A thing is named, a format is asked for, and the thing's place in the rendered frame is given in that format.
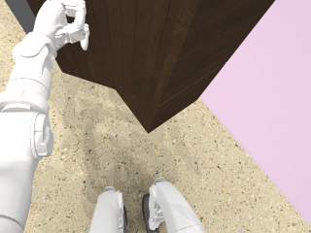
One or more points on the left robot hand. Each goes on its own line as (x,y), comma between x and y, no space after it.
(51,21)

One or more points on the cupboard door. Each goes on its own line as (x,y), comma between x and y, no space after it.
(127,44)

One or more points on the right robot thigh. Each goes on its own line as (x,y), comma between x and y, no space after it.
(178,215)

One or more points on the handle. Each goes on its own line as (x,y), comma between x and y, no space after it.
(23,14)

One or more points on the robot right foot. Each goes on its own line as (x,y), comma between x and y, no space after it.
(146,213)

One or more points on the robot left upper arm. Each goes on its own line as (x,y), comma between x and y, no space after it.
(25,138)

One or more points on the left robot forearm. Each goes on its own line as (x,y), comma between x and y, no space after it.
(29,86)

